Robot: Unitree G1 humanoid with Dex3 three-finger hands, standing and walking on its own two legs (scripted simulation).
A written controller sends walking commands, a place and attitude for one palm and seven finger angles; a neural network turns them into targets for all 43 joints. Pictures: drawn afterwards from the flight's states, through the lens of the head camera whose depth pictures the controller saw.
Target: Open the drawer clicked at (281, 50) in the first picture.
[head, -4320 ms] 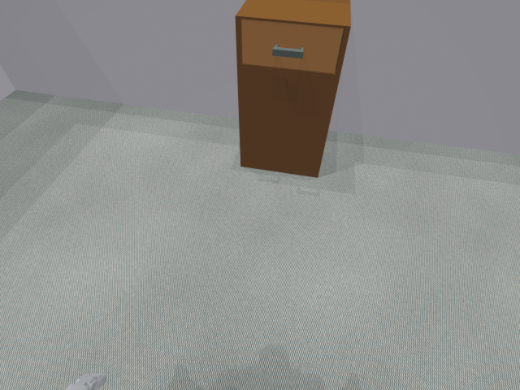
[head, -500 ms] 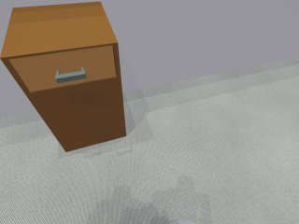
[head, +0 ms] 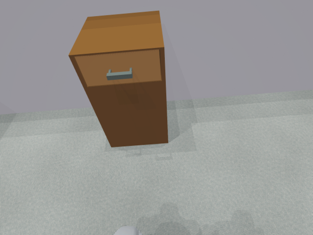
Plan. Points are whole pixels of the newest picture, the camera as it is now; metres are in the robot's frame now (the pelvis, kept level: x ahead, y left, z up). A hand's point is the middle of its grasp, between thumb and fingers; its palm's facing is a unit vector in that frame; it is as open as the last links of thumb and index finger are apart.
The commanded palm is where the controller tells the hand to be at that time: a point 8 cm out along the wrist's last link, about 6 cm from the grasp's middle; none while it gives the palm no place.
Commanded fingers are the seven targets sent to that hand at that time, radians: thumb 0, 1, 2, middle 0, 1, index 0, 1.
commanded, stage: take the last steps up to it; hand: left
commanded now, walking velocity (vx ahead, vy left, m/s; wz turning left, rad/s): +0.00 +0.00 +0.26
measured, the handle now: (120, 72) +0.83 +0.23 -0.07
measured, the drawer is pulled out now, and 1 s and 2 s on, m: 0.00 0.00 0.00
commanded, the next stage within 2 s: come to a stop and stand still in 1.18 s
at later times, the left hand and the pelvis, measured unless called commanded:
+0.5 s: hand out of the picture +0.00 +0.25 -0.18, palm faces +0.12 -0.98 -0.16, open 7.4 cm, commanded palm none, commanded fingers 0.00 0.90 0.90 -0.20 -0.30 -0.20 -0.30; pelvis +0.02 +0.06 +0.00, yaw +4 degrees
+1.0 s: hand (109, 205) +0.24 +0.18 -0.16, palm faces +0.11 -0.97 -0.22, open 7.1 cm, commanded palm none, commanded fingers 0.00 0.90 0.90 -0.20 -0.30 -0.20 -0.30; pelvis +0.19 -0.01 +0.00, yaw +5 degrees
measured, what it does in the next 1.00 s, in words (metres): walks ahead: left foot, then right foot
